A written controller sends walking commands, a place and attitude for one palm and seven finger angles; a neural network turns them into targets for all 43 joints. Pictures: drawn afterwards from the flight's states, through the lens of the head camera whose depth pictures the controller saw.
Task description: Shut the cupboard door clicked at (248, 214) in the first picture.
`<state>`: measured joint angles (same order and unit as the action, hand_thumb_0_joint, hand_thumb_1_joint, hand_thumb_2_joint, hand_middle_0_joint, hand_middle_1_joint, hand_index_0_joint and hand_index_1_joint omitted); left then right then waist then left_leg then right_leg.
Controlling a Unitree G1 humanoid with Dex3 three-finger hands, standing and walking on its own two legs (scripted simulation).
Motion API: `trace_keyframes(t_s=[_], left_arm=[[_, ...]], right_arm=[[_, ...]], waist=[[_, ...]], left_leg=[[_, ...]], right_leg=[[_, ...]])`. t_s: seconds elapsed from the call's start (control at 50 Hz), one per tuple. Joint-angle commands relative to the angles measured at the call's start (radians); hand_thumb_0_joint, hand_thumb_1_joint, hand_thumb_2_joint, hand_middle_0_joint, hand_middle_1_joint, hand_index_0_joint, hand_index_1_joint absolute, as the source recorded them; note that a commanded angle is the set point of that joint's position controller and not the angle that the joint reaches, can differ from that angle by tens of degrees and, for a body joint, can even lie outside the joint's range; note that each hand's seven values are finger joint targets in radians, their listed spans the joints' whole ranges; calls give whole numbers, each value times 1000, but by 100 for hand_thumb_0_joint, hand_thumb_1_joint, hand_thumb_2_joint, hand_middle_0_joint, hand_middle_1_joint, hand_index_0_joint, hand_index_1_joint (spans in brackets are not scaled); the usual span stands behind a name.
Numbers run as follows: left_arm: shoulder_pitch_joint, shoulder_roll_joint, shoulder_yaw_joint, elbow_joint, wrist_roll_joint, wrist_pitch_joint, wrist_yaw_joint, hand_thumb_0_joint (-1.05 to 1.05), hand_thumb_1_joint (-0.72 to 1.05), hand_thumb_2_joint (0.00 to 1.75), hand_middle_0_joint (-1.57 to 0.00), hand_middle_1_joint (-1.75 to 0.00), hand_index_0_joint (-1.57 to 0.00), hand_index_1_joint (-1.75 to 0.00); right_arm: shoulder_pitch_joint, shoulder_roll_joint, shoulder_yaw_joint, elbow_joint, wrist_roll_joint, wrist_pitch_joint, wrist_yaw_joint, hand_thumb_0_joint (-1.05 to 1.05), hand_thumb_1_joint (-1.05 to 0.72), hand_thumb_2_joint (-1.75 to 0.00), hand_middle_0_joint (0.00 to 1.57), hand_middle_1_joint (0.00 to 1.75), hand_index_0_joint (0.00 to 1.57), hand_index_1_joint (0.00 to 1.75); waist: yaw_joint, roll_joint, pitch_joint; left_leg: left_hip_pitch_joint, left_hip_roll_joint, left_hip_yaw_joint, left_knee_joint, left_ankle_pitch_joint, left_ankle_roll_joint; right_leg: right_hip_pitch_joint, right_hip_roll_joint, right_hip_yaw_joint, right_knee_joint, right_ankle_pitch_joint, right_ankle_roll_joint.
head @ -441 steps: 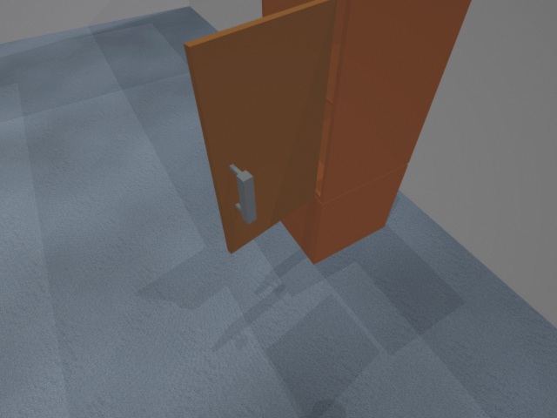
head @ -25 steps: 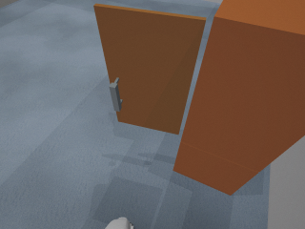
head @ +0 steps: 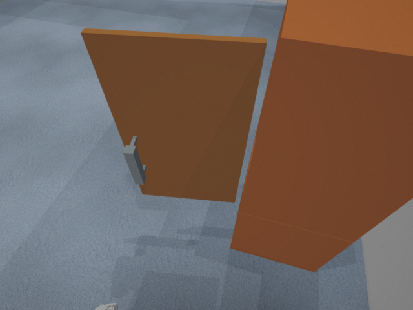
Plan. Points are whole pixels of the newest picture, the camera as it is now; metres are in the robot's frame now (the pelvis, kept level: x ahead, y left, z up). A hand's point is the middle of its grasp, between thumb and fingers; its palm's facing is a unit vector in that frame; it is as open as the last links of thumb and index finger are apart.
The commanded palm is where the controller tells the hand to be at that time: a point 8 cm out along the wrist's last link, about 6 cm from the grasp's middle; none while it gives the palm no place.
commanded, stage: come to a stop and stand still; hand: left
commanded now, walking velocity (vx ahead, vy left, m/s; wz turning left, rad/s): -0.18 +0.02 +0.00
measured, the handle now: (137, 160) +0.50 +0.21 -0.09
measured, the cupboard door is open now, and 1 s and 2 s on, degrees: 100 100 100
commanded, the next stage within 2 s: look again from close up in 0.90 s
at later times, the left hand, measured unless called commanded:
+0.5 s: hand out of the picture +0.03 +0.19 -0.17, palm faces -0.03 -0.96 -0.29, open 7.3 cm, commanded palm none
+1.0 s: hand out of the picture -0.07 +0.16 -0.16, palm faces +0.01 -0.98 -0.21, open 7.3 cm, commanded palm none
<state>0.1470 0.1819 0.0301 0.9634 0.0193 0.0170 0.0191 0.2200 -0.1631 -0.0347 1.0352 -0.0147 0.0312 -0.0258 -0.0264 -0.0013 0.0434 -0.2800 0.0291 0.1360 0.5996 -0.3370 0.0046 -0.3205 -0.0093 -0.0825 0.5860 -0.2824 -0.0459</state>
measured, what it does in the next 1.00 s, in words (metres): steps on the spot: right foot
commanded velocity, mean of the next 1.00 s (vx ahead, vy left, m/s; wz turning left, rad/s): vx -0.02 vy -0.01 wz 0.00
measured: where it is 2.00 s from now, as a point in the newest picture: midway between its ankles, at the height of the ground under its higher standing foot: outside the picture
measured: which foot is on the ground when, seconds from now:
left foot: down 0.00-1.00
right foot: down 0.00-0.14, up 0.16-0.36, down 0.38-1.00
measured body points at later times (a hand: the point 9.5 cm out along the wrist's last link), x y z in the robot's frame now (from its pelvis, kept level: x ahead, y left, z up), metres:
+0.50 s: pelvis -0.03 -0.01 -0.01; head +0.00 -0.03 +0.44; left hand +0.04 +0.24 -0.15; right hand +0.02 -0.25 -0.16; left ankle -0.02 +0.11 -0.73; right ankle -0.07 -0.15 -0.73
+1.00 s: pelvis -0.06 -0.03 +0.01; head -0.05 -0.03 +0.46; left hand -0.06 +0.21 -0.15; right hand -0.09 -0.25 -0.15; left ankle -0.02 +0.11 -0.73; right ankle -0.07 -0.15 -0.73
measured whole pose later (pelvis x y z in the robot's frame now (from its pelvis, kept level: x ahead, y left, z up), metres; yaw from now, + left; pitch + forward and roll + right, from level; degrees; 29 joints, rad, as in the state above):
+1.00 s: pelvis -0.06 -0.03 +0.01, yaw -1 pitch -1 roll +1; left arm 0.34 0.17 -0.01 1.07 0.01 0.00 0.02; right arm 0.36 -0.17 0.00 1.09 -0.02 0.01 -0.01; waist -0.01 0.01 0.02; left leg -0.25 0.05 0.08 0.48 -0.20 -0.02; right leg -0.21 -0.02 0.00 0.52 -0.29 0.00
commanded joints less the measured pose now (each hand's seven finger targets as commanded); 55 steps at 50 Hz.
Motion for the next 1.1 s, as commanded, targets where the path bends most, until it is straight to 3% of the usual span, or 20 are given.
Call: trace_keyframes(t_s=[0.0, 0.04, 0.06, 0.1, 0.12, 0.14, 0.2, 0.28, 0.3, 0.32, 0.34, 0.36, 0.38, 0.42, 0.44, 0.48, 0.58, 0.64, 0.8, 1.08], left_arm=[[76, 158, 45, -24, 0, -9, 23, 0, 90, 90, -20, -30, -20, -30], [54, 162, 48, -23, -5, -8, 24, 0, 90, 90, -20, -30, -20, -30], [49, 147, 48, -21, -10, -7, 25, 0, 90, 90, -20, -30, -20, -30], [45, 105, 36, -50, -14, 9, 20, 0, 90, 90, -20, -30, -20, -30], [4, 106, 39, -57, -11, 22, 20, 0, 90, 90, -20, -30, -20, -30], [-10, 108, 45, -59, -11, 34, 17, 0, 90, 90, -20, -30, -20, -30], [11, 77, 44, -50, -12, 30, 9, 0, 90, 90, -20, -30, -20, -30], [-3, 60, 30, -50, -13, 20, 3, 0, 90, 90, -20, -30, -20, -30], [128, 91, 18, 8, -15, -16, 31, 0, 90, 90, -20, -30, -20, -30], [139, 116, 24, -47, -6, -29, 34, 0, 90, 90, -20, -30, -20, -30], [136, 129, 29, -45, -1, -43, 36, 0, 90, 90, -20, -30, -20, -30], [120, 150, 22, -56, -1, -60, 36, 0, 90, 90, -20, -30, -20, -30], [108, 159, 13, -53, 1, -62, 32, 0, 90, 90, -20, -30, -20, -30], [135, 144, 15, -38, -7, -50, 30, 0, 90, 90, -20, -30, -20, -30], [156, 138, 17, -36, -1, -41, 31, 0, 90, 90, -20, -30, -20, -30], [151, 147, 5, -27, 0, -35, 31, 0, 90, 90, -20, -30, -20, -30], [79, 149, -6, -46, -3, -22, 21, 0, 90, 90, -20, -30, -20, -30], [117, 142, -6, -32, 0, -18, 17, 0, 90, 90, -20, -30, -20, -30], [182, 125, -5, 7, -3, -28, 11, 0, 90, 90, -20, -30, -20, -30], [232, 90, -21, 115, -9, -48, 13, 0, 90, 90, -20, -30, -20, -30]], right_arm=[[79, -71, -22, -36, 11, 0, -11, 0, -90, -90, 20, 30, 20, 30], [98, -71, -19, -26, 11, 0, -13, 0, -90, -90, 20, 30, 20, 30], [121, -73, -19, -12, 8, -6, -14, 0, -90, -90, 20, 30, 20, 30], [102, -160, -30, -35, -4, -11, -18, 0, -90, -90, 20, 30, 20, 30], [111, -170, -32, -32, -10, -12, -28, 0, -90, -90, 20, 30, 20, 30], [120, -171, -28, -38, -14, -15, -38, 0, -90, -90, 20, 30, 20, 30], [66, -172, -26, -55, -21, -20, -37, 0, -90, -90, 20, 30, 20, 30], [94, -182, -35, -37, -16, -23, -29, 0, -90, -90, 20, 30, 20, 30], [10, -239, -60, -62, 9, -43, -16, 0, -90, -90, 20, 30, 20, 30], [62, -156, -41, -127, 5, -42, 4, 0, -90, -90, 20, 30, 20, 30], [108, -132, -34, -125, 1, -46, 1, 0, -90, -90, 20, 30, 20, 30], [123, -90, -18, -153, -10, -54, 3, 0, -90, -90, 20, 30, 20, 30], [121, -82, -23, -155, -9, -57, 4, 0, -90, -90, 20, 30, 20, 30], [129, -136, -31, -146, 8, -46, -1, 0, -90, -90, 20, 30, 20, 30], [104, -145, -33, -158, 8, -37, 0, 0, -90, -90, 20, 30, 20, 30], [47, -102, -16, -164, 4, -27, 5, 0, -90, -90, 20, 30, 20, 30], [59, -99, -8, -112, -4, -22, 18, 0, -90, -90, 20, 30, 20, 30], [53, -115, -8, -101, -7, -20, 22, 0, -90, -90, 20, 30, 20, 30], [107, -105, 5, -46, -8, -33, 18, 0, -90, -90, 20, 30, 20, 30], [145, -84, 25, 61, 6, -65, 3, 0, -90, -90, 20, 30, 20, 30]], waist=[[23, -151, -125], [13, -121, -134], [8, -41, -158], [20, 245, -105], [-2, 268, -46], [-4, 185, -26], [24, 114, -41], [-3, 178, -88], [55, 146, -207], [37, 79, -220], [6, 66, -224], [-7, 130, -199], [-26, 174, -141], [-4, 57, -210], [17, -90, -156], [13, -171, -46], [-12, -34, 56], [3, -63, 102], [14, -19, 76], [31, 1, 17]], left_leg=[[-60, -3, -81, 80, -125, -33], [-12, 14, -94, -64, 9, -36], [78, 57, -114, -151, 284, -21], [127, 272, -295, -224, 807, 110], [95, 324, -350, -261, 880, 179], [51, 344, -356, -259, 856, 210], [138, 282, -276, -210, 845, 195], [186, 255, -250, -212, 762, 165], [285, 242, -194, 28, 909, 93], [131, 175, -144, 64, 659, 60], [76, 117, -109, 87, 553, 26], [47, 62, -86, 23, 468, 5], [115, 37, -74, -48, 550, 10], [196, 123, -128, 35, 778, 60], [110, 104, -103, 57, 576, 57], [8, 26, -74, 48, 193, 19], [83, 34, -104, -103, 28, 14], [35, 37, -121, -150, -76, 16], [23, 46, -136, -208, -64, 14], [78, 74, -131, -229, 174, 13]], right_leg=[[221, -285, 245, -130, 866, -170], [236, -258, 219, -78, 830, -139], [201, -210, 170, -35, 721, -88], [31, -28, 29, 123, 128, 36], [-43, 22, 58, 293, -241, 45], [-75, 20, 130, 420, -296, 41], [-119, 14, 118, 426, -240, 50], [-18, 5, 61, 173, -192, 50], [-52, -50, 122, 27, -45, 37], [72, -50, 143, -51, 194, 20], [117, -120, 217, -16, 502, -21], [175, -170, 203, 32, 734, -37], [101, -127, 122, 82, 702, 12], [93, -52, 92, 78, 440, 35], [105, -63, 125, 19, 424, 28], [81, -135, 201, -41, 532, -11], [-115, -87, 196, -154, -116, -4], [-141, -73, 205, -212, -299, 2], [-93, -70, 199, -241, -275, 5], [65, -82, 156, -212, 72, 11]])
